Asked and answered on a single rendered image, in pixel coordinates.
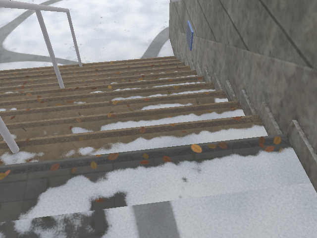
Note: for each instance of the stairs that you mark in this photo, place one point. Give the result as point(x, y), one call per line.
point(115, 106)

